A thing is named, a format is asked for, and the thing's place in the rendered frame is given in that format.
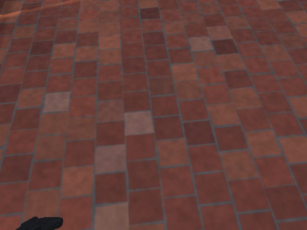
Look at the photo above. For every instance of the robot left hand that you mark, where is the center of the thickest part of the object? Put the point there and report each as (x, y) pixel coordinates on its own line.
(35, 223)

